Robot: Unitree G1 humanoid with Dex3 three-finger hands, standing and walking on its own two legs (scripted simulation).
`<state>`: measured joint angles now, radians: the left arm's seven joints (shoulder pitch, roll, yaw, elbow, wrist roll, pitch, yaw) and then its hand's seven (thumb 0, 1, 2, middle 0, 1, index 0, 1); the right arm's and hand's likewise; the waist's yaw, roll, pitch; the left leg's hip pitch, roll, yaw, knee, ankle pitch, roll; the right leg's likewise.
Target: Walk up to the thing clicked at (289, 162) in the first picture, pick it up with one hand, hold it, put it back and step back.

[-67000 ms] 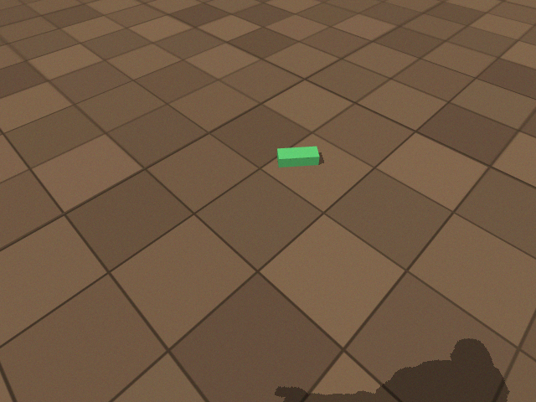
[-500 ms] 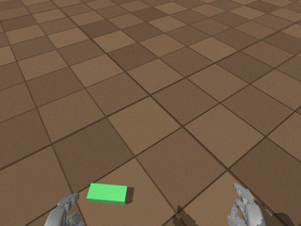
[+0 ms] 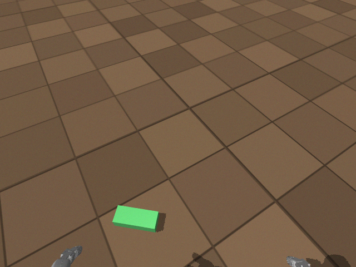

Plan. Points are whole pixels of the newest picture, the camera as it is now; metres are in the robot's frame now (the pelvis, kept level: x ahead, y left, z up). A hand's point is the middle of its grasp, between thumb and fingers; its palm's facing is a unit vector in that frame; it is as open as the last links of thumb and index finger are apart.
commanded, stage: stand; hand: left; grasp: from above
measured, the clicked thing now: (136, 218) +0.46 +0.25 -0.71
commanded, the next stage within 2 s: none
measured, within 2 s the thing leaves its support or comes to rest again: neither
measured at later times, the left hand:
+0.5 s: hand out of the picture +0.03 +0.23 -0.13, palm faces +0.05 -0.94 -0.35, open 7.4 cm
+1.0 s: hand out of the picture +0.06 +0.23 -0.12, palm faces +0.04 -0.94 -0.34, open 7.4 cm
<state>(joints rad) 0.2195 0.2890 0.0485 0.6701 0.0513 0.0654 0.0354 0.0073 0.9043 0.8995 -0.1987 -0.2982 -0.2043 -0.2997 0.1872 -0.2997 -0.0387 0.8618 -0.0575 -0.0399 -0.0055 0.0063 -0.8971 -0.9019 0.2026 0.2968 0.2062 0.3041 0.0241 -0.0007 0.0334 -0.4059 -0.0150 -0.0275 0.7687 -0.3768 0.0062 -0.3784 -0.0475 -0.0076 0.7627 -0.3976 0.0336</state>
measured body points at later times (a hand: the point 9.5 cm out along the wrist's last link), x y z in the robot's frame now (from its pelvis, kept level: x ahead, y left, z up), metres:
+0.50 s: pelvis +0.00 -0.01 +0.03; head +0.00 -0.02 +0.48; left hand +0.03 +0.28 -0.11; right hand +0.08 -0.28 -0.11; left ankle +0.02 +0.12 -0.71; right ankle +0.00 -0.14 -0.71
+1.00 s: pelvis +0.00 -0.01 +0.03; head +0.01 -0.02 +0.48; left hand +0.06 +0.28 -0.10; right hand +0.07 -0.30 -0.11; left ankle +0.02 +0.12 -0.71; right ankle +0.00 -0.14 -0.71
